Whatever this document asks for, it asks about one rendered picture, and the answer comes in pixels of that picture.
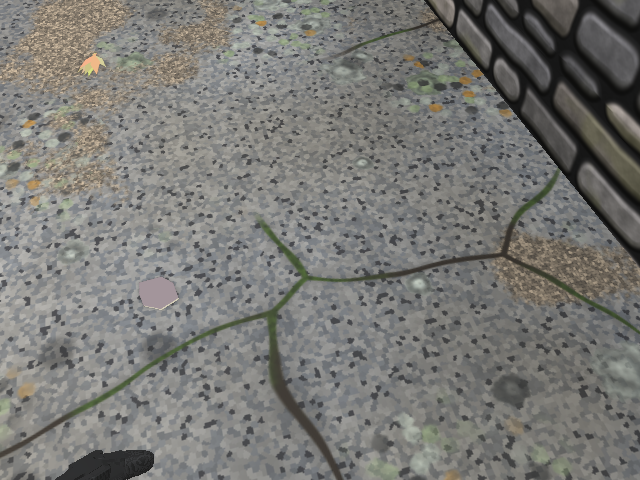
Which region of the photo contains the robot left hand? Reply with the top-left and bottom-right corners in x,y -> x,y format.
55,450 -> 154,480

